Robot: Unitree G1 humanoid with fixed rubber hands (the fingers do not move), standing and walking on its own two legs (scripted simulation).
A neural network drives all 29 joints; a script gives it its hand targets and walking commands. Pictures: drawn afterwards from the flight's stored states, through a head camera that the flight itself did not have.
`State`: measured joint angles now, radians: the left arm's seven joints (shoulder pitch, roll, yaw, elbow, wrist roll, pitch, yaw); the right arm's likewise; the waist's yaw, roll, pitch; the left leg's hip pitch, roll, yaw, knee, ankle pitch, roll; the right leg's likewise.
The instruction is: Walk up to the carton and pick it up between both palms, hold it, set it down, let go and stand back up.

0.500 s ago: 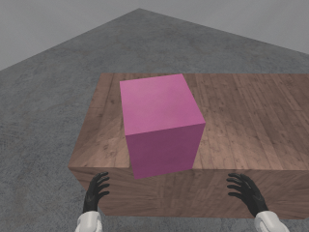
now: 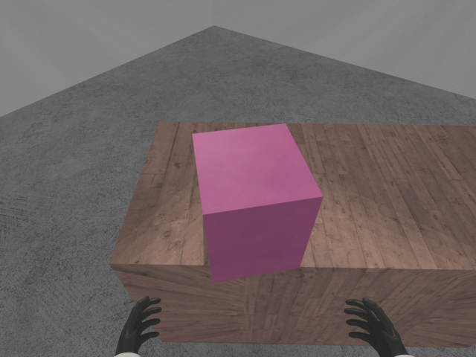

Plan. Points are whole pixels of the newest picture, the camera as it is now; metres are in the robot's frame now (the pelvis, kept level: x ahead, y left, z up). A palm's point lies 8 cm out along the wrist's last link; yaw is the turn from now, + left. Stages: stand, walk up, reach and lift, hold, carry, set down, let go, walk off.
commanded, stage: set down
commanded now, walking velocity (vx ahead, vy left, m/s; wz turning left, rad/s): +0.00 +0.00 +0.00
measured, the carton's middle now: (248, 204) +0.44 +0.02 -0.01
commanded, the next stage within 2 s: let go in 0.62 s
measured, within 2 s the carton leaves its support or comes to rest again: neither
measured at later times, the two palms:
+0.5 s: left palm out of the picture +0.14 +0.24 -0.08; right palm out of the picture +0.14 -0.21 -0.08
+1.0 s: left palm out of the picture +0.14 +0.23 -0.08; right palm out of the picture +0.13 -0.22 -0.08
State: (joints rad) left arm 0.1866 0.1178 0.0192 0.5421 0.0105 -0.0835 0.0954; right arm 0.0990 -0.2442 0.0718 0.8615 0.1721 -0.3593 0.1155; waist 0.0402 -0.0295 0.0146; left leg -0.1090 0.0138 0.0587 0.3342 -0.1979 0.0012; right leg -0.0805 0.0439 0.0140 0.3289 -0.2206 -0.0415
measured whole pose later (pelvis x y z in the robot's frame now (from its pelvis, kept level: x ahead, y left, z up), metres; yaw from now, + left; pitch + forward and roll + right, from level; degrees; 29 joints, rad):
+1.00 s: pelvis -0.02 +0.00 +0.00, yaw +0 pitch -4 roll +0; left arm 0.18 0.22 -0.02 0.52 -0.02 0.11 0.02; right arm 0.18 -0.17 -0.04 0.72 -0.02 -0.18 0.04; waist 0.02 -0.02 0.06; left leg -0.12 0.01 0.06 0.39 -0.21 0.01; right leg -0.10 0.04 0.00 0.40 -0.23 -0.04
